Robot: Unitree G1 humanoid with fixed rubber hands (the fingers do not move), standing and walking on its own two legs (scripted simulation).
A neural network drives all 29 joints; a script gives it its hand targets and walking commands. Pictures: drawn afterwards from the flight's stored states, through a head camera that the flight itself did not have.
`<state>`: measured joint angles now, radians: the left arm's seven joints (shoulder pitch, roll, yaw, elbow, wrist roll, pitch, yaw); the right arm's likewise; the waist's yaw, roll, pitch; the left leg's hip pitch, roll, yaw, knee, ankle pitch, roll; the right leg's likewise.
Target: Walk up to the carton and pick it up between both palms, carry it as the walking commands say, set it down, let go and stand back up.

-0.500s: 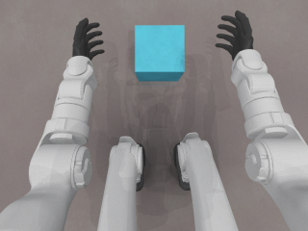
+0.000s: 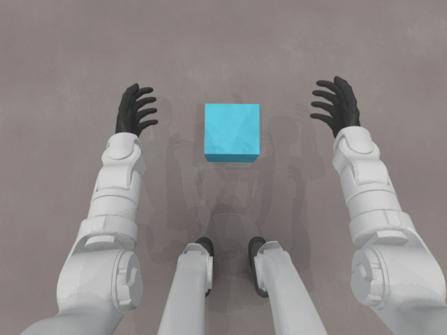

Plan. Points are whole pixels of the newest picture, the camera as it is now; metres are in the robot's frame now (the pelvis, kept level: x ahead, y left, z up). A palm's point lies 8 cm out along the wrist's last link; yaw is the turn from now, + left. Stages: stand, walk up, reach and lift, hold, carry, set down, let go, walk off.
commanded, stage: set down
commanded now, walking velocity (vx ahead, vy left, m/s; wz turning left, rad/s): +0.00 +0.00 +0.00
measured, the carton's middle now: (231, 135) +0.55 -0.01 -0.57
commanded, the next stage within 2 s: let go in 0.08 s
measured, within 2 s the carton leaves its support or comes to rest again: neither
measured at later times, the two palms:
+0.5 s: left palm (90, 206) +0.32 +0.21 -0.04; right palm (394, 192) +0.33 -0.22 -0.03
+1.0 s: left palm (30, 306) +0.22 +0.23 +0.04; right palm out of the picture +0.24 -0.23 +0.05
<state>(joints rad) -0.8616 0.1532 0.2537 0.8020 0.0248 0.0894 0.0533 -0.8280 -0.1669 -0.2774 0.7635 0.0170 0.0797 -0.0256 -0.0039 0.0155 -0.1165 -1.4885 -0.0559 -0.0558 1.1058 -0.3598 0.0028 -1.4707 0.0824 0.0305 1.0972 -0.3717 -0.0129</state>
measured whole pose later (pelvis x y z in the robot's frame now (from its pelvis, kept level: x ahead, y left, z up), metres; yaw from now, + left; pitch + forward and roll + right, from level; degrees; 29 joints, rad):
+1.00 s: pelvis +0.08 +0.00 +0.12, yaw +1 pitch +2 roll +0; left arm 0.26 0.21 0.03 0.46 0.00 0.05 -0.05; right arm 0.25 -0.21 -0.04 0.47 0.01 0.04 0.06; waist 0.01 -0.01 0.02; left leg -0.20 -0.05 -0.06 0.43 -0.26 0.02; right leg -0.19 0.05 0.06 0.44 -0.28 -0.03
